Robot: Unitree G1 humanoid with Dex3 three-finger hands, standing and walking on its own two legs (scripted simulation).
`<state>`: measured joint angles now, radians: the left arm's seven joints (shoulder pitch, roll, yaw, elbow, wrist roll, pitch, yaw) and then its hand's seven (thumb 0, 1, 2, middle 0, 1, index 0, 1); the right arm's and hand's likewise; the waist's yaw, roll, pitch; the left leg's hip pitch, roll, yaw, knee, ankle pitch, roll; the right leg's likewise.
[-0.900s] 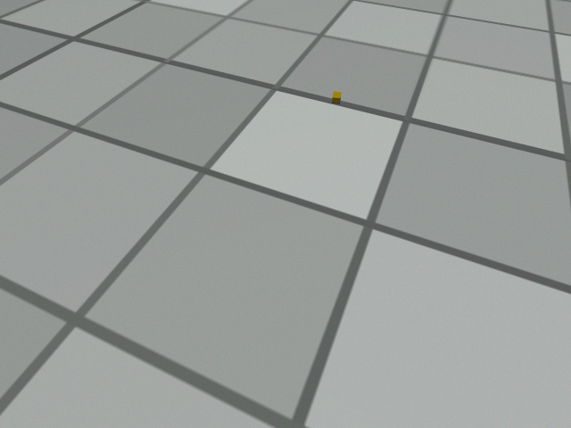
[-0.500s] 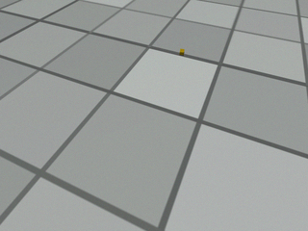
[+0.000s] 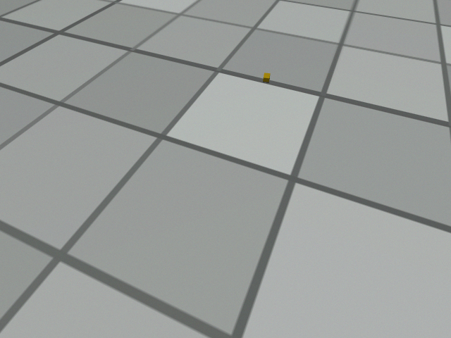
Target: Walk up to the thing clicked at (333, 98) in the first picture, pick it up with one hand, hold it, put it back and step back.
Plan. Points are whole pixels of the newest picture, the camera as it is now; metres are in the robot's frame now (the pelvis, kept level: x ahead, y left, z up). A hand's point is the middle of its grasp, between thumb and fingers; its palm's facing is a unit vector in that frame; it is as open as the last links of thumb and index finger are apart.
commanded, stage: stand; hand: left
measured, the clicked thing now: (266, 77) +2.09 -0.31 -0.77
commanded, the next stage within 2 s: walk up in 0.22 s
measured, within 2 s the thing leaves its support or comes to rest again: neither
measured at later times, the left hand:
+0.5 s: hand (105, 305) +0.20 +0.26 -0.12, palm faces -0.27 -0.85 -0.45, open 7.4 cm
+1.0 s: hand (173, 194) +0.49 +0.16 -0.15, palm faces -0.54 -0.71 -0.45, open 7.4 cm
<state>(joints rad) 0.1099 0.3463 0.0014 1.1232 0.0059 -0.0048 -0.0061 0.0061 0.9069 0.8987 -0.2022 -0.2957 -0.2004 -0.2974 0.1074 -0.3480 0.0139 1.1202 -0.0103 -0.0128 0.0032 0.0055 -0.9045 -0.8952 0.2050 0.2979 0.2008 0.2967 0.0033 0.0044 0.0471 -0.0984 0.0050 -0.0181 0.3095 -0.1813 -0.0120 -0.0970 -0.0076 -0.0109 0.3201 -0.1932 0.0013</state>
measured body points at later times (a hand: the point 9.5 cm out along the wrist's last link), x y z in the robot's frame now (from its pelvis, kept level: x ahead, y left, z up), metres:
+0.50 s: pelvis +0.05 -0.02 -0.01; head +0.04 -0.06 +0.43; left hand +0.21 +0.30 -0.09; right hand +0.06 -0.38 -0.14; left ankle -0.01 +0.13 -0.75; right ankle +0.07 -0.18 -0.72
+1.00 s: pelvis +0.35 -0.09 -0.03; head +0.36 -0.13 +0.42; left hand +0.52 +0.20 -0.12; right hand +0.32 -0.46 -0.12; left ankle +0.59 -0.06 -0.72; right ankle +0.11 -0.20 -0.75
